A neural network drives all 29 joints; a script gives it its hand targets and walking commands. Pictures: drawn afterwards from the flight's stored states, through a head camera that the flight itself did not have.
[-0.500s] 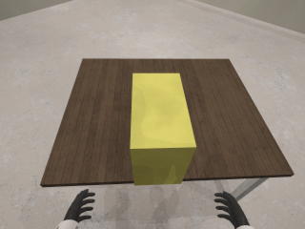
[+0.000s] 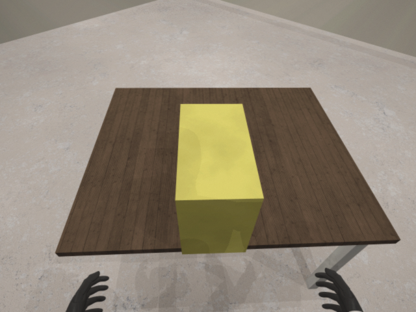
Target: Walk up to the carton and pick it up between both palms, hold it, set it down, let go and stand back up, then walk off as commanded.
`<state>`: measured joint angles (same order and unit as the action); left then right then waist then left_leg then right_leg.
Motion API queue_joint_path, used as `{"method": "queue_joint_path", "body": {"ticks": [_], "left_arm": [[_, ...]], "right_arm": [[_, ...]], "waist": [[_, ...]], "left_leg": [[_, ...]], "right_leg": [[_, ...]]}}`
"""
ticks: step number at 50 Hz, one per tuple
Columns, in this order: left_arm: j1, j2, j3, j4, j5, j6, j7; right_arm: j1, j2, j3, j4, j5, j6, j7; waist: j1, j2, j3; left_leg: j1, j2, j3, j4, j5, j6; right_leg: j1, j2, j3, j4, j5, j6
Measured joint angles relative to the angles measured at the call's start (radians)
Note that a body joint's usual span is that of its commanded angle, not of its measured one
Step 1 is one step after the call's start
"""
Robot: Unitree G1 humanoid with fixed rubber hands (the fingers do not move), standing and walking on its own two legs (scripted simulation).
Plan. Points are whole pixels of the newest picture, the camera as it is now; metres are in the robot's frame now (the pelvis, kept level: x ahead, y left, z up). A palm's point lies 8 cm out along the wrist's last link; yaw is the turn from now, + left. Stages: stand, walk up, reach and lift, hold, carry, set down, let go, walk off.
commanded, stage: stand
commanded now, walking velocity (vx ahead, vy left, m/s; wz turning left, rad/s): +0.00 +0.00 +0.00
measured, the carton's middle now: (212, 177) +0.46 -0.01 -0.06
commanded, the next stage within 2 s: walk off in 0.24 s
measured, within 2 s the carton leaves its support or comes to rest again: neither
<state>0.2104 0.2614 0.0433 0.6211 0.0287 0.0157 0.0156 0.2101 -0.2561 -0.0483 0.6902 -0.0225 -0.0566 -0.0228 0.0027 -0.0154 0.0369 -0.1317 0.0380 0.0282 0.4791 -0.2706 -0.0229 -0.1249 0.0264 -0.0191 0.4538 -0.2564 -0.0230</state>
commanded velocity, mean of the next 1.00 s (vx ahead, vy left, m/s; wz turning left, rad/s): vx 0.00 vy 0.00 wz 0.00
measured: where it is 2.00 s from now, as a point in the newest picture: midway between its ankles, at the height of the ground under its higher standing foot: outside the picture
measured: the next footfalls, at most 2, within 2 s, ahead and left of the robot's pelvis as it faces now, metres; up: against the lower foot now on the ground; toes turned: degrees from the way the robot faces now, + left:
right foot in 0.74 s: -0.06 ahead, -0.13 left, +0.00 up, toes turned +2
left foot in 1.08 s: -0.20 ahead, +0.07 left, +0.00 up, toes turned +0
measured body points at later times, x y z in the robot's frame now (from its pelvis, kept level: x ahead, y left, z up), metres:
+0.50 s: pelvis -0.05 +0.01 -0.01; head -0.05 +0.02 +0.44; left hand +0.07 +0.31 -0.11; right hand +0.09 -0.27 -0.09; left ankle -0.01 +0.13 -0.74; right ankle +0.00 -0.11 -0.74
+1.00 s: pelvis -0.15 -0.02 -0.01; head -0.12 -0.04 +0.43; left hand -0.05 +0.29 -0.10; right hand -0.04 -0.32 -0.13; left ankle -0.23 +0.07 -0.68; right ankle -0.10 -0.13 -0.74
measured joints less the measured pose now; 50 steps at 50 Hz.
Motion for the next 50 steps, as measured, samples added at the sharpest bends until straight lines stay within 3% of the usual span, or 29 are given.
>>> {"method": "queue_joint_path", "body": {"ticks": [7,23,27,30,32,34,36,38,41,44,46,50], "left_arm": [[0.043,0.066,0.03,0.047,0.0,-0.02,-0.007],[0.033,0.085,-0.009,0.109,-0.014,-0.031,-0.019],[0.029,0.121,0.026,0.096,-0.029,-0.018,-0.018],[0.009,0.135,0.059,0.09,-0.027,-0.002,-0.021],[0.004,0.134,0.069,0.08,-0.019,0.002,-0.026],[0.013,0.127,0.07,0.074,-0.009,0.003,-0.031],[0.041,0.124,0.067,0.071,-0.003,0.001,-0.032],[0.058,0.107,0.063,0.079,0.004,-0.002,-0.025],[0.073,0.086,0.047,0.083,0.012,0.007,-0.022],[0.081,0.072,0.044,0.077,0.007,0.013,-0.011],[0.072,0.071,0.042,0.076,0.012,0.011,0.002],[0.034,0.088,0.033,0.08,0.019,0.017,0.026]], "right_arm": [[0.052,-0.058,-0.02,0.007,-0.001,0.036,0.006],[0.049,-0.066,0.021,0.023,0.011,0.04,0.016],[0.027,-0.072,0.03,-0.082,0.014,0.066,-0.012],[0.024,-0.082,0.019,-0.153,0.005,0.085,-0.03],[0.025,-0.091,0.006,-0.179,-0.006,0.095,-0.043],[0.013,-0.105,-0.005,-0.173,-0.019,0.103,-0.052],[-0.007,-0.122,-0.013,-0.156,-0.027,0.106,-0.054],[-0.036,-0.148,-0.024,-0.126,-0.025,0.104,-0.049],[-0.03,-0.152,-0.034,-0.091,-0.019,0.111,-0.05],[-0.007,-0.129,-0.016,-0.059,-0.015,0.123,-0.04],[-0.004,-0.113,0.0,-0.023,-0.014,0.129,-0.031],[0.014,-0.106,0.015,0.025,-0.008,0.141,-0.018]], "waist": [[0.002,0.002,-0.017],[0.001,0.0,0.013],[-0.011,-0.028,0.066],[-0.024,-0.015,0.116],[-0.026,0.004,0.134],[-0.017,0.023,0.134],[0.001,0.035,0.122],[0.011,0.077,0.142],[0.006,0.1,0.167],[0.02,0.086,0.132],[0.021,0.069,0.11],[-0.007,0.046,0.077]], "left_leg": [[-0.017,-0.008,-0.016,0.028,-0.006,0.011],[-0.053,-0.035,-0.018,0.021,0.047,0.033],[-0.111,-0.048,0.016,0.071,0.049,0.04],[-0.164,-0.035,0.017,0.11,0.058,0.041],[-0.199,-0.026,0.009,0.115,0.076,0.035],[-0.235,-0.019,0.011,0.115,0.096,0.023],[-0.277,-0.015,0.023,0.132,0.105,0.009],[-0.32,0.0,0.001,0.223,0.022,0.012],[-0.35,-0.063,-0.05,0.481,-0.203,0.028],[-0.341,-0.114,-0.044,0.674,-0.212,0.027],[-0.295,-0.125,-0.029,0.694,-0.193,0.024],[-0.17,-0.116,-0.026,0.535,-0.186,0.013]], "right_leg": [[-0.006,-0.008,-0.016,0.019,-0.004,0.004],[-0.043,-0.036,-0.018,0.023,0.04,0.024],[-0.163,-0.047,0.017,0.195,-0.023,0.006],[-0.264,-0.008,0.043,0.449,-0.196,0.002],[-0.292,0.009,0.059,0.537,-0.22,0.002],[-0.279,0.001,0.063,0.503,-0.199,-0.002],[-0.221,-0.024,0.069,0.347,-0.157,-0.015],[-0.195,-0.011,0.06,0.277,-0.147,0.009],[-0.183,-0.012,0.038,0.293,-0.11,0.006],[-0.188,-0.016,0.045,0.256,-0.072,0.0],[-0.195,-0.014,0.05,0.227,-0.044,-0.002],[-0.214,-0.012,0.029,0.183,0.003,-0.004]]}}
